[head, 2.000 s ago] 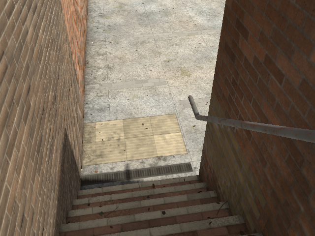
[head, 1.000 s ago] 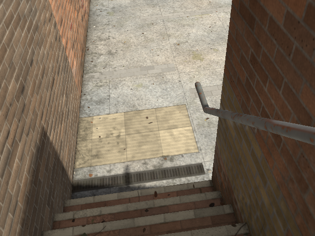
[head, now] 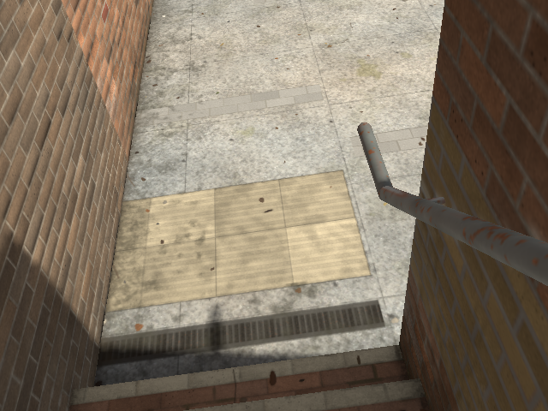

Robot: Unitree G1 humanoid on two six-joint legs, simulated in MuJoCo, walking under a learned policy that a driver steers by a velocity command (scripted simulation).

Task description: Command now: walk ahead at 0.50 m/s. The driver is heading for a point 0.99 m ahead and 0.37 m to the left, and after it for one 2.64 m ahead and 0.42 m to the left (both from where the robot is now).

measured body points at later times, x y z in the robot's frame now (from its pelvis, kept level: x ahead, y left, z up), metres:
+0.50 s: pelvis +0.21 +0.07 -0.19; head +0.20 +0.10 +0.26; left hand +0.28 +0.31 -0.35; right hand +0.15 -0.18 -0.32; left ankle +0.19 +0.13 -0.90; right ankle +0.34 -0.11 -0.76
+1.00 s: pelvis +0.46 +0.05 -0.38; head +0.46 +0.02 +0.07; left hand +0.44 +0.31 -0.51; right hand +0.41 -0.18 -0.54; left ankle +0.39 +0.19 -0.88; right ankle +0.45 -0.04 -1.10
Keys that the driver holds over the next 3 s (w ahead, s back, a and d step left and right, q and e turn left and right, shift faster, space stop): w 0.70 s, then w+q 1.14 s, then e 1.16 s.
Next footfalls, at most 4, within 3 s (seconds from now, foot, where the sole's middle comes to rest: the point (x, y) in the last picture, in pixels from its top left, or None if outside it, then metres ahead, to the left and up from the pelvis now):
0.26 left None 0.23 0.13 -0.94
0.84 right None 0.49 -0.03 -1.14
1.34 left None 0.70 0.21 -1.34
1.94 right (271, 383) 0.96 0.24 -1.54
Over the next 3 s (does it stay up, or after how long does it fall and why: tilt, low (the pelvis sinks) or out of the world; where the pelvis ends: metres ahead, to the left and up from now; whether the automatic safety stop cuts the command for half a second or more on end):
stays up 1.15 0.46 -0.98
